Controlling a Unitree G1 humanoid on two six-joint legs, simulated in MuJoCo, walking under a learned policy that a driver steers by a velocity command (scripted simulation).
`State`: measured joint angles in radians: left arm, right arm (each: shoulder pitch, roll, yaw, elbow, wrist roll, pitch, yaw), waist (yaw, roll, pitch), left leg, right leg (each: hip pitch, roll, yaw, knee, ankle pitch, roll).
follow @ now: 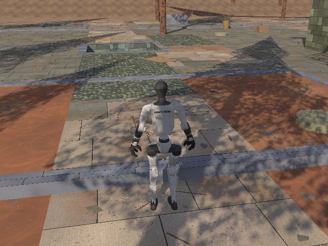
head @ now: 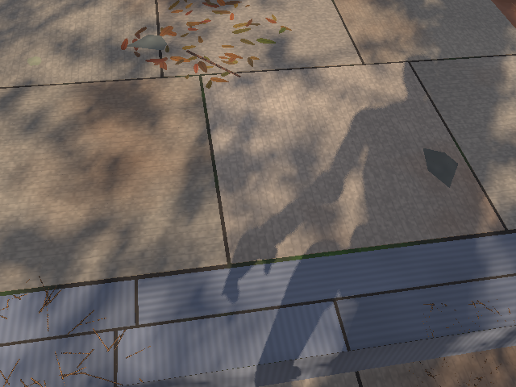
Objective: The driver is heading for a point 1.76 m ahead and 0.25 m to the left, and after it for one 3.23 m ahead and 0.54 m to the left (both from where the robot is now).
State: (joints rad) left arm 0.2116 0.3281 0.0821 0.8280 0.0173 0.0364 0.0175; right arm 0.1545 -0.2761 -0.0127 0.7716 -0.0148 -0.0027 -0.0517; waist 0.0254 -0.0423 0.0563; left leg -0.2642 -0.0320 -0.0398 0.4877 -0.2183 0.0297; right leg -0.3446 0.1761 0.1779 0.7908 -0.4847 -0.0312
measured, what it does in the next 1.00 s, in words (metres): steps on the spot: right foot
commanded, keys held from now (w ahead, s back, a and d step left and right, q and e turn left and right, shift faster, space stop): no key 1.00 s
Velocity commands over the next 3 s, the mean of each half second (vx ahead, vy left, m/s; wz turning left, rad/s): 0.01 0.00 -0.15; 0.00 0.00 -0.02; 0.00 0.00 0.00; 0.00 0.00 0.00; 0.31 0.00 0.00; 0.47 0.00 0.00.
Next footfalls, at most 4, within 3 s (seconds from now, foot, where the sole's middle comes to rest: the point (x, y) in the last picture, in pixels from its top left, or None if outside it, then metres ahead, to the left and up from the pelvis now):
0.32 right None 0.00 -0.12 -0.78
2.68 right None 0.35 -0.06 -0.77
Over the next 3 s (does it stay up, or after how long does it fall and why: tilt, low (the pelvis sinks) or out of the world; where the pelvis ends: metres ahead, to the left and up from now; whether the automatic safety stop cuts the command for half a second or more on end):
stays up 0.36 0.00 0.01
